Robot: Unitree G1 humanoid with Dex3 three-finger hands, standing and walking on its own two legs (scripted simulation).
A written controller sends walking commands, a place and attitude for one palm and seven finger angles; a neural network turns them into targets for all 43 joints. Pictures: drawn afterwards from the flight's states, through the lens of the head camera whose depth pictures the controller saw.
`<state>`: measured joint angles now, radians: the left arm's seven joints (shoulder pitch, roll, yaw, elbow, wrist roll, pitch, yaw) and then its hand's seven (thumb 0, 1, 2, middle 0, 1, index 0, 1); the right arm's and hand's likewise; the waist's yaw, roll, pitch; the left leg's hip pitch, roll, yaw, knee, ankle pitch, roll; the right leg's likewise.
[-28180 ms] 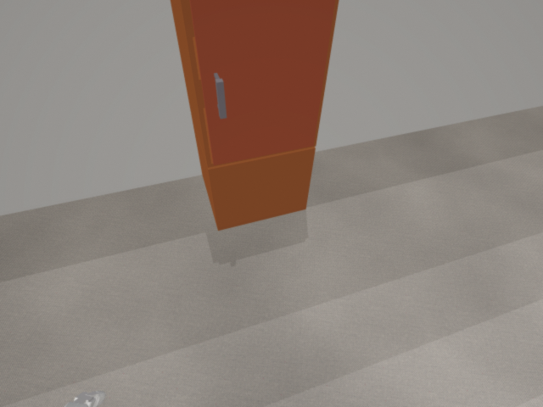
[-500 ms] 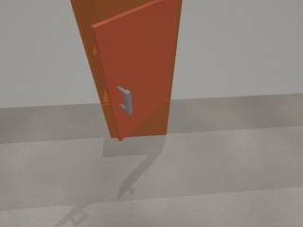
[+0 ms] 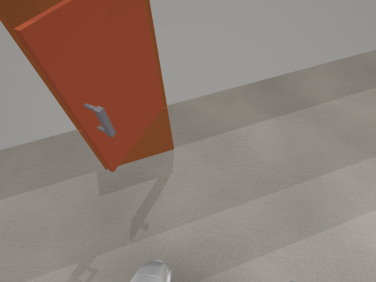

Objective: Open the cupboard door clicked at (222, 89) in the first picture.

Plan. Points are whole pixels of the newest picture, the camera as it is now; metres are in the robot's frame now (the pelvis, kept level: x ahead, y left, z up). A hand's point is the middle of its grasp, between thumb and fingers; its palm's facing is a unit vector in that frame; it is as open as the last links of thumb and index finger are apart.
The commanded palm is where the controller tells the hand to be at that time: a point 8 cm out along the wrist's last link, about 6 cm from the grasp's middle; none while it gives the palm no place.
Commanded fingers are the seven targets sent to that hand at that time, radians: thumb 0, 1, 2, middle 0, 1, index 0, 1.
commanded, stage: walk to a spot facing it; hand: left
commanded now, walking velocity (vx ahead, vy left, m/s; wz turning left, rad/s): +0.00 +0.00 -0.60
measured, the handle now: (100, 120) +0.53 +0.33 -0.06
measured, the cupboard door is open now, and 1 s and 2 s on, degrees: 44 44 44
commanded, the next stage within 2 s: none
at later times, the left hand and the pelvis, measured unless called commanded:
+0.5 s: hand (120, 261) +0.17 +0.20 -0.16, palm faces -0.28 -0.92 -0.28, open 7.4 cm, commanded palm none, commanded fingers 0.00 0.90 0.90 -0.20 -0.30 -0.20 -0.30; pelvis +0.00 +0.01 -0.01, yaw -18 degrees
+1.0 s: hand (173, 228) +0.26 +0.07 -0.16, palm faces -0.59 -0.79 -0.16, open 7.4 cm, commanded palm none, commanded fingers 0.00 0.90 0.90 -0.20 -0.30 -0.20 -0.30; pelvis +0.06 -0.02 +0.00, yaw -36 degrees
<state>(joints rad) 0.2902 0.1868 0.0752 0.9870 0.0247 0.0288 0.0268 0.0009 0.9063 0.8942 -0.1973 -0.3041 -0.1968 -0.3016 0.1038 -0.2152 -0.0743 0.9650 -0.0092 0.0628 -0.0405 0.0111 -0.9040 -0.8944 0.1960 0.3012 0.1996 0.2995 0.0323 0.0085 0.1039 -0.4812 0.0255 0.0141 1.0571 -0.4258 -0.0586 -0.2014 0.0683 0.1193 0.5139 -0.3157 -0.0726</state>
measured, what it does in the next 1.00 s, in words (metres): steps on the spot, turning right: left foot, then right foot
